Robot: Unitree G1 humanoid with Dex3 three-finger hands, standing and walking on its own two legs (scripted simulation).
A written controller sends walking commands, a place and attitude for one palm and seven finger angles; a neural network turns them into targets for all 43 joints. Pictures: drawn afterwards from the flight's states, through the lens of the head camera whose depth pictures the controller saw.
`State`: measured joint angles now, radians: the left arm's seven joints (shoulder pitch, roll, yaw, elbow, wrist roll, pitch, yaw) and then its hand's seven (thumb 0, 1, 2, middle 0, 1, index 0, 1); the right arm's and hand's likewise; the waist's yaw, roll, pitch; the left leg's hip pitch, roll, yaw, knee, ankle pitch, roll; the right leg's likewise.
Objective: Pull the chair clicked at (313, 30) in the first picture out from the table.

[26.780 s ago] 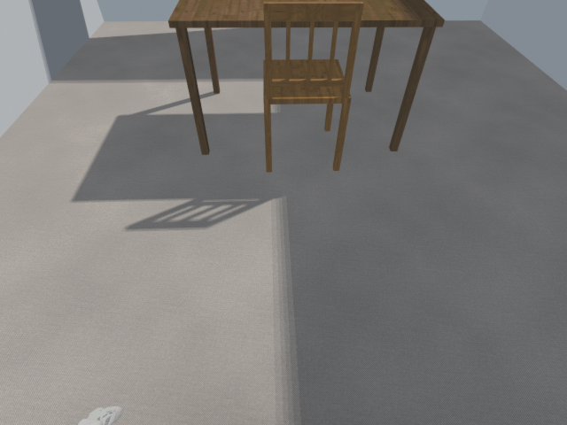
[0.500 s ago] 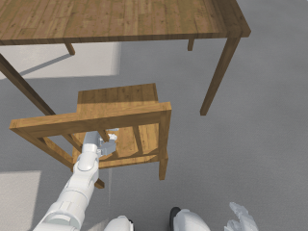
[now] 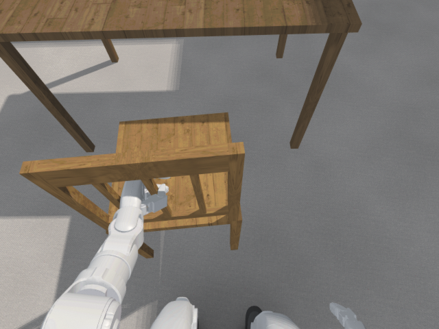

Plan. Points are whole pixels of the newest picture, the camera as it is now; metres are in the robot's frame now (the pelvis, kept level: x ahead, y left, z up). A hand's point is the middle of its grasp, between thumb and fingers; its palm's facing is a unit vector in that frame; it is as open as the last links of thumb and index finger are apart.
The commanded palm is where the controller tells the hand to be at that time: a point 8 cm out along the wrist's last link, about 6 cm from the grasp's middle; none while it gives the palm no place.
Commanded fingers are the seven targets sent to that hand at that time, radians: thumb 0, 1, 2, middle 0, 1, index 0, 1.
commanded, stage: step backward, pulling the chair out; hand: left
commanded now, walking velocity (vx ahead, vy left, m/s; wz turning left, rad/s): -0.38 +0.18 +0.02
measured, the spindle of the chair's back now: (158, 197) +0.38 +0.16 -0.12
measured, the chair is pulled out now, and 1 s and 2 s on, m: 0.38 0.61 0.64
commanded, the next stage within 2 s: stop walking, hand still on the chair in 0.62 s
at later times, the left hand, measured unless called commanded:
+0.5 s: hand (155, 257) +0.24 +0.13 -0.06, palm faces -0.06 -0.98 -0.17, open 4.9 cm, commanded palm +0.23 +0.18 -0.07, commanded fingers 0.00 0.90 0.90 -0.50 -1.45 -0.50 -1.45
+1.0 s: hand out of the picture +0.12 +0.12 -0.06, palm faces -0.08 -0.99 -0.14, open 4.9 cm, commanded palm +0.11 +0.17 -0.05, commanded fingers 0.00 0.90 0.90 -0.50 -1.45 -0.50 -1.45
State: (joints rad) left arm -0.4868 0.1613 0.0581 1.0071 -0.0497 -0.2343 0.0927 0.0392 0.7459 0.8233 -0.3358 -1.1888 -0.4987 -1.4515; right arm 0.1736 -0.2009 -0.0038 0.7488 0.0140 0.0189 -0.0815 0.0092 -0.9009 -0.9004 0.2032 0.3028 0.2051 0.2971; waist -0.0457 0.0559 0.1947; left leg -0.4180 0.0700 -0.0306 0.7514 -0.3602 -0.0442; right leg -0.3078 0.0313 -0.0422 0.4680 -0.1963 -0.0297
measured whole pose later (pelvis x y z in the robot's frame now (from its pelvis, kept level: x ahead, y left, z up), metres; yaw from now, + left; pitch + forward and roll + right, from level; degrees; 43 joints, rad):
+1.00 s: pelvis -0.20 +0.03 +0.00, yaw +0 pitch -2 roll +0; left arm -0.34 0.10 -0.08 0.86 -0.06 -0.10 0.08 0.03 0.78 0.82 -0.22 -1.19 -0.50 -1.45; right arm 0.26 -0.24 0.00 0.68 0.03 0.02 -0.10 0.01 -0.91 -0.90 0.20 0.30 0.20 0.30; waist -0.04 0.02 0.13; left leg -0.18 0.03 0.01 0.52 -0.31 -0.02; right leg -0.34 -0.03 -0.06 0.52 -0.22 0.01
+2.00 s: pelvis -0.17 +0.04 -0.01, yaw +0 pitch +5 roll +0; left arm -0.02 0.11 -0.12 0.47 -0.04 -0.04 0.04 0.02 0.14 0.53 -0.42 -1.39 -0.49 -1.43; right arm 0.24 -0.24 0.00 0.63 0.04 -0.07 -0.04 0.01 -0.90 -0.90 0.20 0.30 0.20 0.30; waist -0.06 0.03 -0.03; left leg -0.31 0.01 0.02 0.60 -0.39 -0.01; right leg -0.49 -0.05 -0.03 0.60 -0.21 0.01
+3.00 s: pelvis -0.15 +0.05 -0.04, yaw +2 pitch +10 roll -1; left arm 0.43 0.15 -0.20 -0.12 0.01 0.17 0.04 -0.01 -0.53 0.20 0.00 0.00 0.00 0.00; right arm 0.25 -0.24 0.02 0.47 0.03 -0.13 -0.07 0.01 -0.90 -0.90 0.20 0.30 0.20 0.30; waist -0.03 0.05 -0.11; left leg -0.50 -0.01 -0.03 0.87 -0.54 0.00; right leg -0.65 -0.08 -0.07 0.84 -0.36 0.03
